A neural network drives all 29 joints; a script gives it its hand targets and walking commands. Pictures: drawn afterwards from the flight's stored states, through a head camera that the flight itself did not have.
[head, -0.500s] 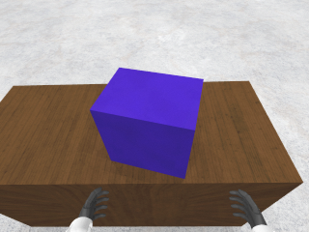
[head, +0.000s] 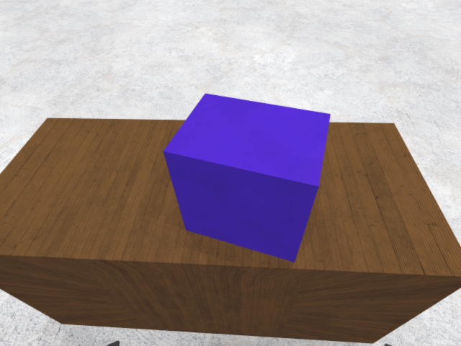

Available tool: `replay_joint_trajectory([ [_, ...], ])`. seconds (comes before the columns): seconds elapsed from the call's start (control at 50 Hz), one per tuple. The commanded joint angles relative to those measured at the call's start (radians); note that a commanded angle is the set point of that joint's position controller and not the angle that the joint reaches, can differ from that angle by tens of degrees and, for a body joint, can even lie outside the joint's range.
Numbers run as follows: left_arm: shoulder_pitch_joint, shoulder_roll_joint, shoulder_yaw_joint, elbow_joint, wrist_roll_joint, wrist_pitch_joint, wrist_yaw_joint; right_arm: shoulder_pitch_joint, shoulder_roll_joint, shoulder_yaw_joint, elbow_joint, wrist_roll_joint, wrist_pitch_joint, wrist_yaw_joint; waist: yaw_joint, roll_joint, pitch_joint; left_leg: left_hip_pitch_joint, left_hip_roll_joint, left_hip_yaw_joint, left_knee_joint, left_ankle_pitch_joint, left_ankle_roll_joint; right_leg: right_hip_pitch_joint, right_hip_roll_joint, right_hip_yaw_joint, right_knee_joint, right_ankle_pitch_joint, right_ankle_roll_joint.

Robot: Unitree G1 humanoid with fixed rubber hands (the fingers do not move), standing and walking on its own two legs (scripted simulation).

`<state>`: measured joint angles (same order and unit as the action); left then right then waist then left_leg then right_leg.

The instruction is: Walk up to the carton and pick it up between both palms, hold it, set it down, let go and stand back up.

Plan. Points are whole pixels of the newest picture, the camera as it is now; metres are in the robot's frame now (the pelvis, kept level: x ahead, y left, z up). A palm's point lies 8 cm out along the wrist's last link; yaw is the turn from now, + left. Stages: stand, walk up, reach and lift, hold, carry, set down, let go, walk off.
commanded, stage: stand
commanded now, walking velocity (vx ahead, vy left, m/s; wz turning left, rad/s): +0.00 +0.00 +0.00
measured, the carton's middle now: (250, 178) +0.45 +0.00 +0.00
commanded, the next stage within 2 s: none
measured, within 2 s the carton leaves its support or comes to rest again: neither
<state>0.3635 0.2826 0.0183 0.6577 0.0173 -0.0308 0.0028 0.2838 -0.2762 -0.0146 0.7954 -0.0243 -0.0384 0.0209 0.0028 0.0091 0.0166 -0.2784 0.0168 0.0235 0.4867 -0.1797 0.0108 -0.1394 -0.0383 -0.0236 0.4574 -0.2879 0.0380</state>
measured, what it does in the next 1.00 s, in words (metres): stands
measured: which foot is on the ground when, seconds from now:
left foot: down 0.00-1.00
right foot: down 0.00-1.00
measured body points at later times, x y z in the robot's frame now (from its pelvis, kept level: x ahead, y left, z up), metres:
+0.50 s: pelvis -0.02 -0.01 -0.01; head -0.03 -0.01 +0.44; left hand +0.00 +0.26 -0.12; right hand +0.06 -0.27 -0.13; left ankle +0.05 +0.11 -0.74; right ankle -0.03 -0.14 -0.74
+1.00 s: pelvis +0.00 -0.03 +0.00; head -0.01 -0.03 +0.45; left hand +0.04 +0.24 -0.12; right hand +0.07 -0.29 -0.13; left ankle +0.05 +0.11 -0.74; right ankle -0.03 -0.14 -0.74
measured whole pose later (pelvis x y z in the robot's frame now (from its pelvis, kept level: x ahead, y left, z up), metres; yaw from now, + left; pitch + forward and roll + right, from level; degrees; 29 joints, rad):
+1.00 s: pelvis +0.00 -0.03 +0.00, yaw +2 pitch -2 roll -1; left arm 0.41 0.28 0.00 0.69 0.01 -0.02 0.01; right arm 0.34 -0.26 0.01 0.81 -0.02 -0.01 0.00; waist -0.01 0.01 0.01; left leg -0.31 0.04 -0.04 0.53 -0.19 -0.03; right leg -0.16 -0.01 -0.08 0.52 -0.33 -0.01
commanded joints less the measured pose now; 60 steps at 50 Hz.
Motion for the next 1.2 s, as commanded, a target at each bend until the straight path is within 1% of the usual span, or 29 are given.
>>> replay_joint_trajectory([
  [0.0,0.023,0.122,0.021,-0.07,-0.002,-0.021,0.009,-0.01,-0.144,-0.029,-0.07,0.001,-0.014,-0.003,-0.001,0.011,-0.02,0.062,0.078,-0.135,-0.085,0.066,0.033,-0.091,-0.047,0.066,-0.079,0.024,-0.034],
  [0.04,0.042,0.124,0.016,-0.059,-0.006,-0.017,0.009,-0.004,-0.142,-0.026,-0.066,0.004,-0.009,-0.004,-0.002,0.013,0.004,0.033,0.079,-0.142,-0.097,0.009,0.033,-0.107,-0.047,0.063,-0.079,-0.011,-0.035],
  [0.06,0.05,0.124,0.015,-0.055,-0.003,-0.016,0.009,0.001,-0.145,-0.025,-0.063,0.005,-0.006,-0.004,-0.004,0.021,0.031,0.012,0.077,-0.144,-0.107,-0.047,0.032,-0.121,-0.042,0.062,-0.081,-0.035,-0.035],
  [0.12,0.069,0.119,0.014,-0.045,-0.002,-0.014,0.008,0.008,-0.147,-0.022,-0.059,0.007,0.0,-0.006,-0.003,0.055,0.06,-0.033,0.077,-0.162,-0.133,-0.144,0.033,-0.13,-0.036,0.057,-0.072,-0.073,-0.037],
  [0.16,0.078,0.127,0.014,-0.038,-0.002,-0.015,0.007,0.01,-0.145,-0.02,-0.056,0.011,0.001,-0.007,-0.006,0.039,0.072,-0.049,0.073,-0.169,-0.144,-0.181,0.032,-0.132,-0.033,0.053,-0.071,-0.085,-0.033],
  [0.2,0.084,0.123,0.013,-0.035,-0.002,-0.016,0.007,0.011,-0.148,-0.02,-0.056,0.01,0.002,-0.008,-0.003,0.022,0.062,-0.046,0.074,-0.177,-0.142,-0.192,0.026,-0.131,-0.031,0.048,-0.064,-0.087,-0.034],
  [0.24,0.098,0.117,0.011,-0.027,0.001,-0.016,0.006,0.011,-0.15,-0.02,-0.052,0.01,0.003,-0.01,-0.003,0.048,0.053,-0.044,0.072,-0.178,-0.15,-0.227,0.027,-0.14,-0.029,0.046,-0.057,-0.109,-0.036],
  [0.28,0.111,0.117,0.011,-0.021,0.001,-0.016,0.005,0.007,-0.146,-0.017,-0.049,0.008,0.004,-0.01,0.001,0.045,0.049,-0.05,0.071,-0.183,-0.147,-0.244,0.026,-0.136,-0.027,0.045,-0.057,-0.118,-0.038],
  [0.3,0.115,0.119,0.013,-0.019,0.002,-0.015,0.005,0.013,-0.146,-0.017,-0.046,0.013,0.006,-0.01,-0.002,0.045,0.058,-0.057,0.071,-0.183,-0.149,-0.251,0.028,-0.146,-0.025,0.042,-0.055,-0.124,-0.038],
  [0.32,0.116,0.127,0.015,-0.028,0.001,-0.017,0.003,0.015,-0.141,-0.023,-0.059,-0.002,0.006,-0.01,-0.007,-0.014,0.012,-0.023,0.082,-0.178,-0.139,-0.244,0.026,-0.136,-0.036,0.036,-0.046,-0.132,-0.041],
  [0.36,0.114,0.117,0.013,-0.031,0.001,-0.018,0.003,0.005,-0.148,-0.026,-0.059,-0.001,0.009,-0.009,-0.006,0.012,0.026,-0.03,0.077,-0.174,-0.13,-0.244,0.025,-0.154,-0.038,0.042,-0.048,-0.143,-0.045],
  [0.4,0.123,0.122,0.015,-0.029,0.0,-0.015,0.005,0.016,-0.139,-0.026,-0.057,0.002,0.012,-0.009,-0.007,0.023,0.047,-0.04,0.074,-0.17,-0.125,-0.243,0.022,-0.169,-0.041,0.047,-0.053,-0.15,-0.047],
  [0.6,0.131,0.134,0.021,-0.024,-0.005,-0.01,0.007,0.054,-0.121,-0.024,-0.052,0.003,0.017,-0.011,-0.01,-0.005,0.077,-0.012,0.06,-0.15,-0.064,-0.14,0.012,-0.217,-0.059,0.078,-0.091,-0.161,-0.063],
  [0.96,0.101,0.13,0.016,-0.019,-0.012,-0.003,0.009,0.071,-0.116,-0.011,-0.044,0.005,0.018,-0.025,-0.004,-0.003,0.04,0.026,0.068,-0.133,-0.02,0.074,0.007,-0.132,-0.063,0.062,-0.079,0.022,-0.068],
  [1.18,0.088,0.129,0.015,-0.012,-0.013,0.004,0.009,0.06,-0.118,-0.009,-0.042,0.007,0.021,-0.031,-0.004,0.0,0.032,0.038,0.071,-0.13,-0.014,0.122,0.01,-0.11,-0.062,0.049,-0.075,0.057,-0.066],
])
